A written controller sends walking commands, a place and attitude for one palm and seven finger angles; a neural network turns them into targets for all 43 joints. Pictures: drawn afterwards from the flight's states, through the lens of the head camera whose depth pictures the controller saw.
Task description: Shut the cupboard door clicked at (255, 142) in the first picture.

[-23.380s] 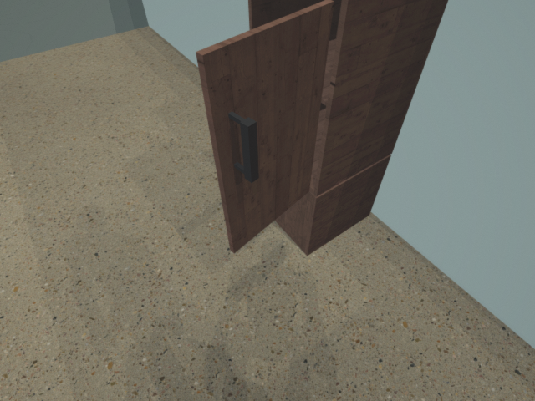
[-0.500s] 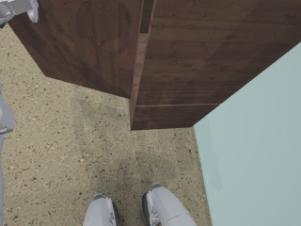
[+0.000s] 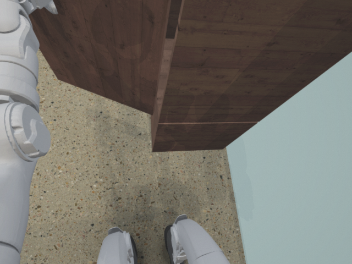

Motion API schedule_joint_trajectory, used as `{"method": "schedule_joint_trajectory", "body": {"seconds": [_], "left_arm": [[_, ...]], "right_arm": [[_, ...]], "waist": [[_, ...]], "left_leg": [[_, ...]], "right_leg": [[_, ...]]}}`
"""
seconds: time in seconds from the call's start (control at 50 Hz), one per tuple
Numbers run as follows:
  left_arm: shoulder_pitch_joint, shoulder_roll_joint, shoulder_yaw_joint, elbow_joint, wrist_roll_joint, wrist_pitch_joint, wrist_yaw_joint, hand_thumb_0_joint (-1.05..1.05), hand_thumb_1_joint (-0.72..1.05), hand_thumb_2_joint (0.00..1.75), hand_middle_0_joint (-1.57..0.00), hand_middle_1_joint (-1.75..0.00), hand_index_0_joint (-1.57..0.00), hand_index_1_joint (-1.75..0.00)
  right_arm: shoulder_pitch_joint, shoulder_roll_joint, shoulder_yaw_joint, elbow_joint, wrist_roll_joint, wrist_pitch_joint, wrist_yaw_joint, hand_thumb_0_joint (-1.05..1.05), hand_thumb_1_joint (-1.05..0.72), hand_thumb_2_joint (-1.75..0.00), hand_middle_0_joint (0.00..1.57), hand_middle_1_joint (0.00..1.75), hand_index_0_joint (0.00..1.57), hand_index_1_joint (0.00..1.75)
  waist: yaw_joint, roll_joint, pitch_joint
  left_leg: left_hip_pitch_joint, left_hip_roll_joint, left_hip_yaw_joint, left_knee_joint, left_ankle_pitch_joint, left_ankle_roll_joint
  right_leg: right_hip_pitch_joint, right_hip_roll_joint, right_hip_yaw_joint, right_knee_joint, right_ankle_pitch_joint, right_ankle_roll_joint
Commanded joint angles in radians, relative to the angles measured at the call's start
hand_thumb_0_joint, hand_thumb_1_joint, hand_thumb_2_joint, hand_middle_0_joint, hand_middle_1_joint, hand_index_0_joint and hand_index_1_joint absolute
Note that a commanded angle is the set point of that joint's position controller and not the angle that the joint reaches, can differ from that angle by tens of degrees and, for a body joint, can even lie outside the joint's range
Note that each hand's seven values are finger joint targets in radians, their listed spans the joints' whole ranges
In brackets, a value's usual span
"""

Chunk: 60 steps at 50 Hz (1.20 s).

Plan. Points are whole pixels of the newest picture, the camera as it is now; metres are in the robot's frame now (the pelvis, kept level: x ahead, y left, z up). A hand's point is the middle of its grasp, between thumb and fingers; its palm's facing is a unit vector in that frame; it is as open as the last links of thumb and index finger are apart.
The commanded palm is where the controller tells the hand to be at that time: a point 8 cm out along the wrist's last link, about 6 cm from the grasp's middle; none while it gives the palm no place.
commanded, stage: pull the fist back off the door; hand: left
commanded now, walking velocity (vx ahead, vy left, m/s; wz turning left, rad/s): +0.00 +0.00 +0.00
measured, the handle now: out of the picture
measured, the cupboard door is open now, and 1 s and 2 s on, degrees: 66 66 66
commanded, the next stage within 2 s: draw the hand back to the body in 0.60 s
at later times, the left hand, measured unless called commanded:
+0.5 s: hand (54, 25) +0.55 +0.12 +0.13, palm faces +0.08 -1.00 -0.02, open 3.1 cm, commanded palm +0.51 +0.16 +0.13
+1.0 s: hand (29, 54) +0.47 +0.14 +0.15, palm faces +0.10 -0.99 -0.04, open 3.1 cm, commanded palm +0.42 +0.19 +0.17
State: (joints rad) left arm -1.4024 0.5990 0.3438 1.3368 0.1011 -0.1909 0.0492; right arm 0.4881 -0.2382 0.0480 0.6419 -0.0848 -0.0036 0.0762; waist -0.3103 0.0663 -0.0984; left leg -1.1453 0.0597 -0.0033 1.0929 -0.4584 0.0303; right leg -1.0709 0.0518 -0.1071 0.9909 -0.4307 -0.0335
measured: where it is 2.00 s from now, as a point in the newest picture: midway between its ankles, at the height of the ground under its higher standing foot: (154, 263)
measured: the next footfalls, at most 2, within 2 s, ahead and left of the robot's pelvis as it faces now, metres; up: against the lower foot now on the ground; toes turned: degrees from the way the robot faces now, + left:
none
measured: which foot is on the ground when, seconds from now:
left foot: down 0.00-1.00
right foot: down 0.00-1.00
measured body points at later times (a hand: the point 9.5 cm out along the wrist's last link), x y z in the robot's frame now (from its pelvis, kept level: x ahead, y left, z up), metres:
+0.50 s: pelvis +0.03 -0.01 +0.04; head +0.14 -0.01 +0.47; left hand +0.54 +0.17 +0.13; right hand +0.00 -0.28 -0.08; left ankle +0.01 +0.10 -0.66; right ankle +0.01 -0.11 -0.66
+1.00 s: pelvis +0.01 -0.02 +0.05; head +0.08 -0.04 +0.49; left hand +0.46 +0.20 +0.16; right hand +0.04 -0.27 -0.08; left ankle +0.01 +0.10 -0.66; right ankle +0.01 -0.11 -0.66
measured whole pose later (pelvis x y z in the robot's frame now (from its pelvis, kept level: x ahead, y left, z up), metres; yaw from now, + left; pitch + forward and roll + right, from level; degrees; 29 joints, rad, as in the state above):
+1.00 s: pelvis +0.01 -0.02 +0.05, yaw +1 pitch +13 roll +0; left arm -0.68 0.30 0.29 0.92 -0.13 -0.33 -0.07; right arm 0.41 -0.26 0.00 0.63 0.03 0.05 0.02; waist -0.10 0.05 -0.10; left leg -0.64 0.04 0.06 0.81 -0.39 0.01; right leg -0.63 0.04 -0.04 0.80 -0.39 -0.05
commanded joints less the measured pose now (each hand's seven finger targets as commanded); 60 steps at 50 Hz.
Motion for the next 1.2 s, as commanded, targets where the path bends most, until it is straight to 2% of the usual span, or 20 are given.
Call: {"method": "schedule_joint_trajectory", "body": {"seconds": [0.0, 0.04, 0.12, 0.18, 0.28, 0.34, 0.44, 0.46, 0.5, 0.56, 0.6, 0.64, 0.7, 0.74, 0.8, 0.84, 0.9, 1.0, 1.04, 1.18], "left_arm": [[-0.496, 0.127, 0.004, -0.216, -0.051, -0.065, -0.047, 0.00, 0.90, 0.90, -1.30, -1.50, -1.30, -1.50], [-0.451, 0.179, 0.072, -0.226, -0.077, -0.081, -0.037, 0.00, 0.90, 0.90, -1.30, -1.50, -1.30, -1.50], [-0.342, 0.142, 0.060, -0.245, -0.070, -0.150, -0.009, 0.00, 0.90, 0.90, -1.30, -1.50, -1.30, -1.50], [-0.227, 0.139, 0.075, -0.233, -0.076, -0.168, -0.014, 0.00, 0.90, 0.90, -1.30, -1.50, -1.30, -1.50], [-0.118, 0.020, 0.021, -0.356, -0.123, -0.198, -0.043, 0.00, 0.90, 0.90, -1.30, -1.50, -1.30, -1.50], [-0.073, -0.032, -0.002, -0.390, -0.150, -0.211, -0.045, 0.00, 0.90, 0.90, -1.30, -1.50, -1.30, -1.50], [-0.043, -0.042, -0.005, -0.469, -0.157, -0.252, -0.032, 0.00, 0.90, 0.90, -1.30, -1.50, -1.30, -1.50], [-0.021, -0.083, -0.041, -0.478, -0.160, -0.256, -0.036, 0.00, 0.90, 0.90, -1.30, -1.50, -1.30, -1.50], [0.025, -0.090, -0.044, -0.482, -0.166, -0.259, -0.043, 0.00, 0.90, 0.90, -1.30, -1.50, -1.30, -1.50], [-0.025, -0.098, -0.062, -0.425, -0.171, -0.247, -0.047, 0.00, 0.90, 0.90, -1.30, -1.50, -1.30, -1.50], [-0.069, -0.081, -0.056, -0.447, -0.173, -0.252, -0.043, 0.00, 0.90, 0.90, -1.30, -1.50, -1.30, -1.50], [-0.067, -0.128, -0.090, -0.417, -0.177, -0.256, -0.044, 0.00, 0.90, 0.90, -1.30, -1.50, -1.30, -1.50], [-0.085, -0.164, -0.122, -0.334, -0.178, -0.251, -0.047, 0.00, 0.90, 0.90, -1.30, -1.50, -1.30, -1.50], [0.020, -0.059, -0.021, -0.333, -0.187, -0.242, -0.050, 0.00, 0.90, 0.90, -1.30, -1.50, -1.30, -1.50], [0.138, -0.030, 0.008, -0.426, -0.189, -0.248, -0.071, 0.00, 0.90, 0.90, -1.30, -1.50, -1.30, -1.50], [0.218, -0.029, 0.006, -0.504, -0.200, -0.244, -0.089, 0.00, 0.90, 0.90, -1.30, -1.50, -1.30, -1.50], [0.298, -0.027, 0.010, -0.614, -0.239, -0.219, -0.114, 0.00, 0.90, 0.90, -1.30, -1.50, -1.30, -1.50], [0.381, -0.083, -0.059, -0.807, -0.291, -0.175, -0.152, 0.00, 0.90, 0.90, -1.30, -1.50, -1.30, -1.50], [0.439, -0.104, -0.075, -0.852, -0.308, -0.155, -0.166, 0.00, 0.90, 0.90, -1.30, -1.50, -1.30, -1.50], [0.711, -0.110, -0.067, -1.034, -0.363, -0.061, -0.210, 0.00, 0.90, 0.90, -1.19, -1.38, -1.19, -1.38]], "right_arm": [[0.285, -0.227, -0.079, 0.007, 0.018, 0.021, -0.014, 0.00, -0.90, -0.90, 0.20, 0.30, 0.20, 0.30], [0.277, -0.226, -0.077, 0.002, 0.020, 0.021, -0.017, 0.00, -0.90, -0.90, 0.20, 0.30, 0.20, 0.30], [0.264, -0.213, -0.079, -0.002, 0.020, 0.014, -0.011, 0.00, -0.90, -0.90, 0.20, 0.30, 0.20, 0.30], [0.263, -0.215, -0.090, -0.006, 0.025, 0.021, -0.010, 0.00, -0.90, -0.90, 0.20, 0.30, 0.20, 0.30], [0.234, -0.202, -0.110, -0.024, 0.041, 0.033, -0.010, 0.00, -0.90, -0.90, 0.20, 0.30, 0.20, 0.30], [0.209, -0.195, -0.116, -0.022, 0.049, 0.038, -0.012, 0.00, -0.90, -0.90, 0.20, 0.30, 0.20, 0.30], [0.161, -0.186, -0.123, -0.015, 0.059, 0.035, -0.019, 0.00, -0.90, -0.90, 0.20, 0.30, 0.20, 0.30], [0.147, -0.181, -0.122, -0.018, 0.061, 0.034, -0.018, 0.00, -0.90, -0.90, 0.20, 0.30, 0.20, 0.30], [0.128, -0.182, -0.124, -0.018, 0.068, 0.031, -0.022, 0.00, -0.90, -0.90, 0.20, 0.30, 0.20, 0.30], [0.096, -0.182, -0.121, -0.005, 0.077, 0.032, -0.031, 0.00, -0.90, -0.90, 0.20, 0.30, 0.20, 0.30], [0.084, -0.185, -0.118, -0.005, 0.078, 0.030, -0.040, 0.00, -0.90, -0.90, 0.20, 0.30, 0.20, 0.30], [0.064, -0.177, -0.114, -0.002, 0.080, 0.020, -0.040, 0.00, -0.90, -0.90, 0.20, 0.30, 0.20, 0.30], [0.055, -0.181, -0.109, 0.008, 0.080, 0.011, -0.043, 0.00, -0.90, -0.90, 0.20, 0.30, 0.20, 0.30], [0.043, -0.193, -0.108, -0.018, 0.084, 0.012, -0.046, 0.00, -0.90, -0.90, 0.20, 0.30, 0.20, 0.30], [0.023, -0.184, -0.103, -0.062, 0.089, 0.017, -0.046, 0.00, -0.90, -0.90, 0.20, 0.30, 0.20, 0.30], [0.002, -0.175, -0.100, -0.091, 0.099, 0.023, -0.049, 0.00, -0.90, -0.90, 0.20, 0.30, 0.20, 0.30], [-0.025, -0.176, -0.102, -0.112, 0.115, 0.025, -0.062, 0.00, -0.90, -0.90, 0.20, 0.30, 0.20, 0.30], [-0.093, -0.168, -0.098, -0.119, 0.139, -0.001, -0.089, 0.00, -0.90, -0.90, 0.20, 0.30, 0.20, 0.30], [-0.122, -0.160, -0.092, -0.117, 0.145, -0.016, -0.096, 0.00, -0.90, -0.90, 0.20, 0.30, 0.20, 0.30], [-0.237, -0.154, -0.075, -0.156, 0.164, -0.059, -0.113, 0.00, -0.90, -0.90, 0.20, 0.30, 0.20, 0.30]], "waist": [[-0.018, 0.205, -0.599], [0.004, 0.156, -0.580], [0.030, 0.133, -0.527], [0.050, 0.050, -0.508], [0.090, 0.058, -0.543], [0.098, 0.043, -0.514], [0.122, 0.050, -0.516], [0.123, 0.043, -0.509], [0.135, 0.051, -0.497], [0.113, -0.004, -0.421], [0.112, 0.007, -0.441], [0.108, 0.003, -0.439], [0.088, -0.020, -0.370], [0.141, -0.046, -0.434], [0.203, -0.009, -0.503], [0.225, -0.040, -0.502], [0.232, -0.097, -0.450], [0.232, -0.075, -0.352], [0.243, -0.039, -0.319], [0.302, -0.076, -0.238]], "left_leg": [[0.657, -0.013, -0.114, -0.131, 0.470, -0.003], [0.611, -0.019, -0.093, -0.146, 0.441, 0.003], [0.595, -0.026, -0.071, -0.171, 0.427, 0.003], [0.549, -0.034, -0.047, -0.189, 0.433, 0.008], [0.641, -0.040, -0.030, -0.212, 0.524, 0.001], [0.659, -0.045, -0.020, -0.218, 0.537, 0.002], [0.703, -0.049, -0.016, -0.222, 0.543, 0.001], [0.700, -0.052, -0.013, -0.229, 0.542, 0.001], [0.717, -0.053, -0.008, -0.230, 0.557, 0.001], [0.665, -0.055, -0.006, -0.239, 0.455, 0.004], [0.674, -0.057, -0.008, -0.242, 0.444, 0.004], [0.680, -0.056, -0.017, -0.235, 0.437, 0.001], [0.639, -0.057, -0.021, -0.237, 0.364, 0.003], [0.618, -0.062, -0.013, -0.253, 0.353, 0.003], [0.636, -0.069, 0.004, -0.273, 0.399, 0.004], [0.631, -0.071, 0.017, -0.294, 0.414, 0.008], [0.628, -0.072, 0.029, -0.330, 0.373, 0.015], [0.707, -0.069, 0.033, -0.391, 0.300, 0.021], [0.740, -0.066, 0.030, -0.417, 0.296, 0.021], [0.790, -0.069, 0.025, -0.487, 0.281, 0.019]], "right_leg": [[0.221, 0.021, 0.060, -0.154, 0.341, 0.013], [0.283, 0.020, 0.071, -0.174, 0.350, 0.018], [0.318, 0.016, 0.077, -0.187, 0.365, 0.020], [0.412, 0.013, 0.090, -0.195, 0.427, 0.022], [0.477, 0.012, 0.090, -0.206, 0.536, 0.022], [0.493, 0.010, 0.092, -0.216, 0.570, 0.025], [0.512, 0.003, 0.099, -0.213, 0.586, 0.025], [0.526, 0.002, 0.099, -0.214, 0.596, 0.025], [0.528, -0.002, 0.099, -0.214, 0.608, 0.023], [0.506, -0.008, 0.108, -0.231, 0.545, 0.029], [0.513, -0.012, 0.114, -0.228, 0.536, 0.028], [0.485, -0.014, 0.108, -0.221, 0.513, 0.028], [0.433, -0.016, 0.110, -0.230, 0.438, 0.028], [0.516, -0.019, 0.118, -0.232, 0.440, 0.026], [0.624, -0.021, 0.124, -0.223, 0.514, 0.023], [0.696, -0.021, 0.126, -0.237, 0.559, 0.026], [0.760, -0.022, 0.132, -0.277, 0.562, 0.034], [0.751, -0.027, 0.133, -0.354, 0.457, 0.037], [0.747, -0.029, 0.126, -0.374, 0.434, 0.033], [0.803, -0.045, 0.121, -0.424, 0.381, 0.027]]}}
